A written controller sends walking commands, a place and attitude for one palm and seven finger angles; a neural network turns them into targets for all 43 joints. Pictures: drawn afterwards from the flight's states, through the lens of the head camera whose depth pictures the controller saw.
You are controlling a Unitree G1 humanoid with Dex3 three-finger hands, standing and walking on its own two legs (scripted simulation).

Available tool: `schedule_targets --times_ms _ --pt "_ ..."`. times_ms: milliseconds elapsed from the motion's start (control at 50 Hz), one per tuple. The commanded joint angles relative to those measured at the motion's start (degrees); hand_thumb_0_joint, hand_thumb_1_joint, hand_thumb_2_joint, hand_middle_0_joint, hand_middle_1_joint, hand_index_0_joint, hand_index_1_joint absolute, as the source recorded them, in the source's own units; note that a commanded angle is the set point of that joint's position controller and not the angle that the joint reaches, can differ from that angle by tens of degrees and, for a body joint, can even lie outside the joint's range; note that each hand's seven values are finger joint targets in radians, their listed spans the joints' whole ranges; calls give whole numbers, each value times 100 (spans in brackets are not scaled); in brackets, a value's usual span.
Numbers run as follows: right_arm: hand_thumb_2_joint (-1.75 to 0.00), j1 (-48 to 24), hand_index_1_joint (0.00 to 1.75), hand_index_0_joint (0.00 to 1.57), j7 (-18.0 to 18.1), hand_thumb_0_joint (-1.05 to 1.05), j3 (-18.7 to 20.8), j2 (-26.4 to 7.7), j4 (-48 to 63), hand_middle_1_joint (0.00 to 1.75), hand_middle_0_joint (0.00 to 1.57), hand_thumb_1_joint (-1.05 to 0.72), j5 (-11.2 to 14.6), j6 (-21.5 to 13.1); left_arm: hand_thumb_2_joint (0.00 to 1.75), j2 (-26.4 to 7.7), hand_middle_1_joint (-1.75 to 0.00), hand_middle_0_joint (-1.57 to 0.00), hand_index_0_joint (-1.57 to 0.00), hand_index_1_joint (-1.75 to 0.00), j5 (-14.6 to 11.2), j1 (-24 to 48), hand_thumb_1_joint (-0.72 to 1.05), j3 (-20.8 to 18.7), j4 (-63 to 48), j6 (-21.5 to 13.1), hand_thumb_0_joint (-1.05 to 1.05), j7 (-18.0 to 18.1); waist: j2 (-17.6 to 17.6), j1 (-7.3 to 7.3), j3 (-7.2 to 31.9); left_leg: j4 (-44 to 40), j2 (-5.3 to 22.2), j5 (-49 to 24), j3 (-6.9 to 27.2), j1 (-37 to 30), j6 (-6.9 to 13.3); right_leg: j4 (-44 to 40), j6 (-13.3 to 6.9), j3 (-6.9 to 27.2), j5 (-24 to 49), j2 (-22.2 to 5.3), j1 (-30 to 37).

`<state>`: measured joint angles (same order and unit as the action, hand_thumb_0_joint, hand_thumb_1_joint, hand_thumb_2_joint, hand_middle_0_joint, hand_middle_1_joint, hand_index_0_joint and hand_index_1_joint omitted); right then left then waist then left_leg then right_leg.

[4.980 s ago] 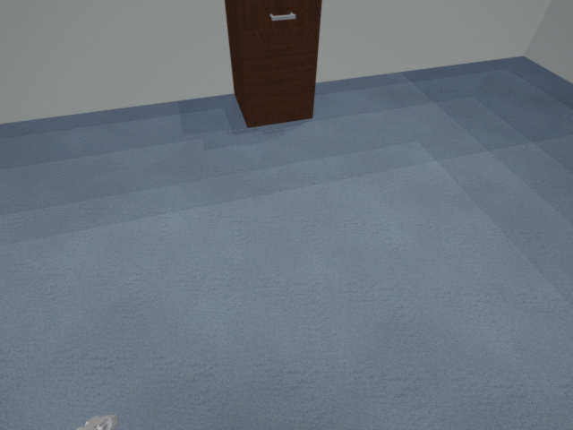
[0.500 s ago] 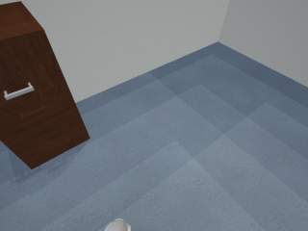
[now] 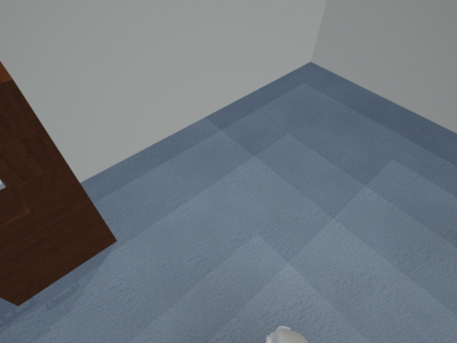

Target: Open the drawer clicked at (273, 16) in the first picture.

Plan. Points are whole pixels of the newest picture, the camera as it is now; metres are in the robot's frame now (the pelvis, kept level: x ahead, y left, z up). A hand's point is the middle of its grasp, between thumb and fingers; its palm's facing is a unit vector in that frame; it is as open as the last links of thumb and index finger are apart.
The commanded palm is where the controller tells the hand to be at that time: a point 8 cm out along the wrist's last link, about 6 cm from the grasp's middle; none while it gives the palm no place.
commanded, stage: turn to face it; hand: left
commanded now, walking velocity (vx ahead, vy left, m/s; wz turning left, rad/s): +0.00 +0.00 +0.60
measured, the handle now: out of the picture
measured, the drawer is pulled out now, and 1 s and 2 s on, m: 0.00 0.00 0.00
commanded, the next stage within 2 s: take the last steps up to it in 1.14 s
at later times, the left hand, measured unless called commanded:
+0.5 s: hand out of the picture +0.08 +0.22 -0.19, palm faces +0.33 -0.92 -0.20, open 7.3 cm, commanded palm none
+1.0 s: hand out of the picture +0.04 +0.23 -0.15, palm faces +0.52 -0.80 -0.29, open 7.4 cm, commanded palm none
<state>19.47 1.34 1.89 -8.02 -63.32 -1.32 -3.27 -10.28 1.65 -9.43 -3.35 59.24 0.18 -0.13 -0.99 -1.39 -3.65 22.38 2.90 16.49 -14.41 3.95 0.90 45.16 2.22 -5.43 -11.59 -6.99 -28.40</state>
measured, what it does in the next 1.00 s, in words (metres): steps on the spot, turning left: right foot, then left foot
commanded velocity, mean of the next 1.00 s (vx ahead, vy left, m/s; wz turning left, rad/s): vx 0.00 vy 0.00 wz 0.54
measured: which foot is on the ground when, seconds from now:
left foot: down 0.00-0.10, up 0.12-0.48, down 0.50-1.00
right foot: up 0.00-0.06, down 0.08-0.50, up 0.52-1.00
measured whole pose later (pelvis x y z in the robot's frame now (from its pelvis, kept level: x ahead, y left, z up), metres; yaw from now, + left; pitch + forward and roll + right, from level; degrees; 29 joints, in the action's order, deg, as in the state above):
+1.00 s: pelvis +0.06 +0.00 +0.00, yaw +32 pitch +1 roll +0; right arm 11.9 -0.1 3.0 -12.1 -53.7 -1.4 2.7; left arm -12.8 0.4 -7.6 -3.3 51.7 3.2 1.2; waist 1.8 -1.6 -3.8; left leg 27.4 -3.8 9.7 4.9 18.2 1.8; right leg 43.3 4.9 -0.5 -23.8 -2.1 -19.5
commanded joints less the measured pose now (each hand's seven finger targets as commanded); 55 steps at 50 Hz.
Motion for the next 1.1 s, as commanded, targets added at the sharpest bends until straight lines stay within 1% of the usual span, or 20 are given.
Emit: schedule_targets --times_ms 0,40,60,80,100,240,380,440,460,480,500,520,580,640,840,980,1000,1040,1060,1080 --pt "-90 268 30 20 -1 0 172 -775 135 30 20 -90 16 24 90 -121 -30 -20 -20 -30 -22 -306 90 32 -207 -177 0 62 810 136 131 108 1238 -3551 984 339 513 -1232 -1 -301 319 335 1117" --pt "-90 158 30 20 -30 0 170 -681 218 30 20 -90 70 73 90 -544 -30 -20 -20 -30 -22 -875 90 -78 -84 -260 0 100 265 466 577 1071 864 -2229 882 980 135 -1829 -14 32 1918 -89 2466" --pt "-90 333 30 20 -71 0 153 -393 314 30 20 -90 103 97 90 -1070 -30 -20 -20 -30 24 -1250 90 -190 -20 -317 0 160 -963 562 1058 2355 235 -116 457 2080 -177 -1765 -439 1122 3688 -1390 3602" --pt "-90 368 30 20 -39 0 179 -412 471 30 20 -90 141 201 90 -1389 -30 -20 -20 -30 -51 -1535 90 -239 -66 -284 0 149 -1402 603 1358 3658 -61 2150 743 2215 -280 -2179 -1099 1645 4412 -2300 3443" --pt "-90 264 30 20 -2 0 197 -440 472 30 20 -90 137 315 90 -1195 -30 -20 -20 -30 -71 -1141 90 -196 -190 -238 0 210 -1013 498 984 4286 131 2087 1253 2221 -267 -2471 -1282 1458 3651 -2318 2771" --pt "-90 186 30 20 -186 0 285 -354 502 30 20 -90 34 624 90 -670 -30 -20 -20 -30 -34 129 90 -122 -672 -124 0 268 -845 -42 340 4366 406 598 1086 2274 -464 -3067 -708 -135 281 -1488 1253" --pt "-90 -617 30 20 -270 0 320 -511 1074 30 20 -90 33 592 90 -1031 -30 -20 -20 -30 33 -4 90 -277 -791 6 0 248 -960 190 127 2656 365 809 751 2089 -430 -2703 -802 -393 -31 -1737 1391" --pt "-90 -404 30 20 -268 0 362 -737 1173 30 20 -90 22 521 90 -1140 -30 -20 -20 -30 -10 -23 90 -306 -856 68 0 199 -558 28 433 1381 173 84 593 1352 -379 -1758 -557 -700 102 -1595 1394" --pt "-90 -149 30 20 -273 0 417 -969 1124 30 20 -90 11 480 90 -1057 -30 -20 -20 -30 -64 -30 90 -294 -917 117 0 173 134 -129 560 648 248 -439 879 743 -300 -1027 -320 -830 -271 -1363 949" --pt "-90 76 30 20 -243 0 550 -1574 1161 30 20 -90 -28 431 90 -737 -30 -20 -20 -30 -109 -26 90 -246 -1103 158 0 119 1948 -269 509 -175 1402 -1281 2859 410 237 289 175 -1030 -1688 -553 -194" --pt "-90 339 30 20 -192 0 613 -2032 1183 30 20 -90 -30 415 90 -558 -30 -20 -20 -30 -62 490 90 -147 -1423 183 0 108 2430 -503 445 -697 2261 -2065 3973 544 808 1516 327 -447 -2738 -86 -754" --pt "-90 241 30 20 -162 0 587 -2049 1156 30 20 -90 -43 401 90 -701 -30 -20 -20 -30 -38 584 90 -184 -1479 186 0 78 1556 -387 519 -670 2351 -1740 3842 677 1066 2078 217 129 -2322 -151 -736" --pt "-90 -689 30 20 -49 0 426 -1612 1408 30 20 -90 4 338 90 -796 -30 -20 -20 -30 -29 277 90 -259 -1135 189 0 54 1347 -8 603 -371 1329 -2041 2861 534 567 2511 279 485 -1050 -64 -856" --pt "-90 -682 30 20 -27 0 397 -1548 1446 30 20 -90 43 281 90 -863 -30 -20 -20 -30 -49 -77 90 -247 -943 175 0 57 732 66 968 -266 1060 -2662 2550 43 575 2393 384 517 -697 40 -660" --pt "-90 -434 30 20 -68 0 431 -1579 1311 30 20 -90 -3 419 90 -819 -30 -20 -20 -30 -113 299 90 -164 -1153 201 0 168 917 -142 548 -418 1090 -1990 3388 304 960 824 372 586 -1331 268 -56" --pt "-90 -856 30 20 -111 0 450 -1489 1403 30 20 -90 17 493 90 -744 -30 -20 -20 -30 -158 -437 90 -120 -1022 84 0 219 778 193 814 103 664 -1821 3436 1183 673 -1595 144 424 -475 586 1794" --pt "-90 -891 30 20 -138 0 437 -1374 1414 30 20 -90 70 492 90 -929 -30 -20 -20 -30 -134 -609 90 -144 -982 22 0 238 335 299 879 495 380 -1331 3210 1715 388 -2437 99 618 3 339 2498" --pt "-90 -936 30 20 -148 0 404 -986 1608 30 20 -90 83 511 90 -1683 -30 -20 -20 -30 -15 -552 90 -259 -1127 -28 0 268 -1688 331 584 2866 -750 1604 1786 2907 -296 -3183 -952 2812 512 -2048 2296" --pt "-90 -942 30 20 -163 0 447 -1159 1549 30 20 -90 35 558 90 -1539 -30 -20 -20 -30 -42 -330 90 -207 -1205 -9 0 267 -978 249 436 3747 -529 1498 1988 2711 -252 -3140 -1168 2365 402 -1950 1659" --pt "-90 -889 30 20 -180 0 439 -1119 1402 30 20 -90 -4 614 90 -1229 -30 -20 -20 -30 -53 -14 90 -193 -1227 -59 0 285 -1054 64 238 4111 -387 1143 2067 2825 -263 -3114 -1041 1952 593 -1530 1543"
